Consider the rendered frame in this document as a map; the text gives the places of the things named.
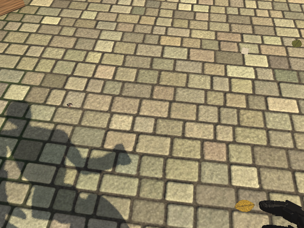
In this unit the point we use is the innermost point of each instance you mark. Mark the right robot hand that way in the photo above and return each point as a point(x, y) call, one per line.
point(286, 209)

